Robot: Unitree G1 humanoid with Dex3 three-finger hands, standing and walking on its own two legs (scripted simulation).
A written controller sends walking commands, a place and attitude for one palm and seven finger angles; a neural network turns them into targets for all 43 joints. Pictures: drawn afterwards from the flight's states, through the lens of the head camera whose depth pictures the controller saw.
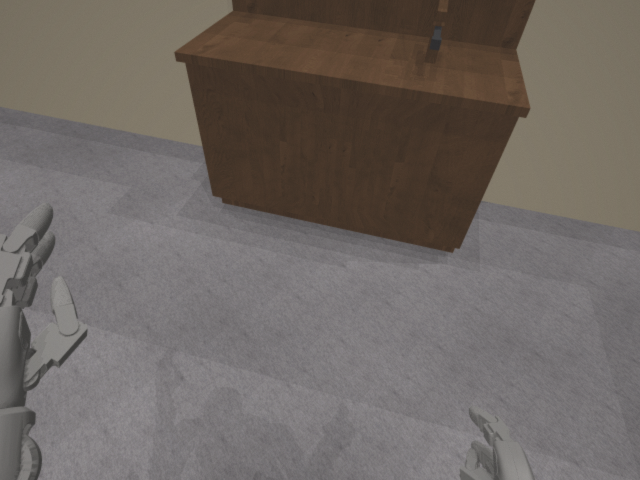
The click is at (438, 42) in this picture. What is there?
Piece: tap's lever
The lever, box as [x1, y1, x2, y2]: [430, 36, 441, 49]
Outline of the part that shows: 432,36 430,48 438,49 441,38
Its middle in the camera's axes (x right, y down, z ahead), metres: +0.33 -0.57 +1.13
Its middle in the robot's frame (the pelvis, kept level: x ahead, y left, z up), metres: +1.25 -0.26 +0.07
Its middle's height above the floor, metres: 0.84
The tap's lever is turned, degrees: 0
